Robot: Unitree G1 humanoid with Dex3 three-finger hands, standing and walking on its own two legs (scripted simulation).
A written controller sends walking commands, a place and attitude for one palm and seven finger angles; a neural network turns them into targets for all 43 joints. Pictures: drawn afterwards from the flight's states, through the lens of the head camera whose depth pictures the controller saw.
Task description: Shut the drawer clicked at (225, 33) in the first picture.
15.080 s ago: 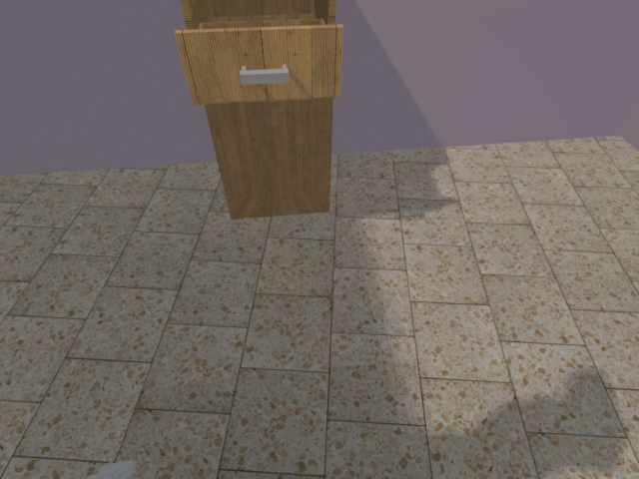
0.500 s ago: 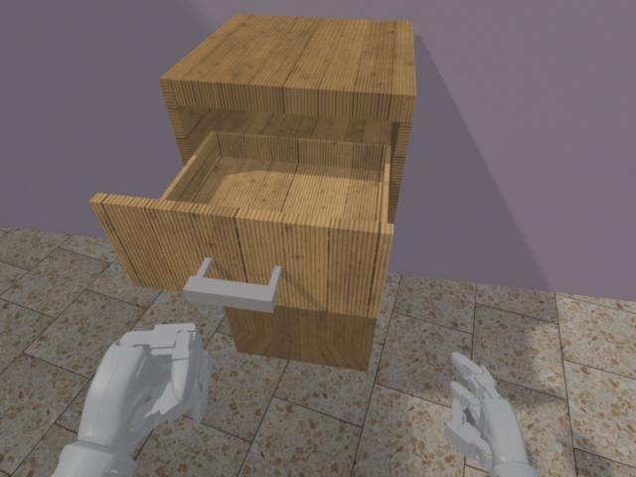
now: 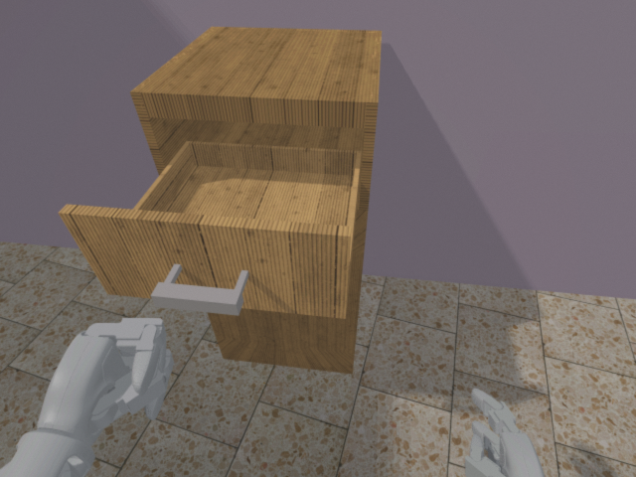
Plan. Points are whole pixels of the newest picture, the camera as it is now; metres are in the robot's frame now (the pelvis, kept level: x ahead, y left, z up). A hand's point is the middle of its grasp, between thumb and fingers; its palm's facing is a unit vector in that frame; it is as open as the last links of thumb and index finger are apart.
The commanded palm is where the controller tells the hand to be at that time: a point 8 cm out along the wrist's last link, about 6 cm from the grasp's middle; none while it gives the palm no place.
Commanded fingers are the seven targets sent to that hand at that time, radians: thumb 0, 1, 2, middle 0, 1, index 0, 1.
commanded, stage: raise the hand and make a fist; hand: left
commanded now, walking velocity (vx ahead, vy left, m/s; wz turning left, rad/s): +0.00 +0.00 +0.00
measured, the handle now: (203, 286) +0.36 +0.20 +0.06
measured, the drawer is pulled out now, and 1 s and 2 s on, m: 0.29 0.29 0.28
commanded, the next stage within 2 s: bring the fist close to the handle in 0.06 s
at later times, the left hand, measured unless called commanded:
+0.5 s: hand (160, 365) +0.20 +0.19 +0.11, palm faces +0.04 -0.99 -0.10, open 3.2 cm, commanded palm +0.17 +0.23 +0.12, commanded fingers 0.00 0.90 0.90 -1.40 -1.60 -1.40 -1.60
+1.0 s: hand (192, 360) +0.24 +0.17 +0.07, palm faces -0.08 -1.00 -0.02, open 3.2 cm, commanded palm +0.22 +0.23 +0.07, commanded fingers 0.00 0.90 0.90 -1.40 -1.60 -1.40 -1.60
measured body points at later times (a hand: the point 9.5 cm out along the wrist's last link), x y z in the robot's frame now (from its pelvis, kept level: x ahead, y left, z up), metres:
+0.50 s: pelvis +0.01 -0.03 +0.00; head +0.00 -0.06 +0.45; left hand +0.20 +0.24 +0.12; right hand +0.21 -0.27 -0.06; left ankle +0.01 +0.08 -0.72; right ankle -0.01 -0.08 -0.72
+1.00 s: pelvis +0.00 +0.02 -0.01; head +0.03 +0.01 +0.44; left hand +0.23 +0.23 +0.07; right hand +0.17 -0.21 -0.08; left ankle +0.01 +0.08 -0.72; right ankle +0.00 -0.08 -0.72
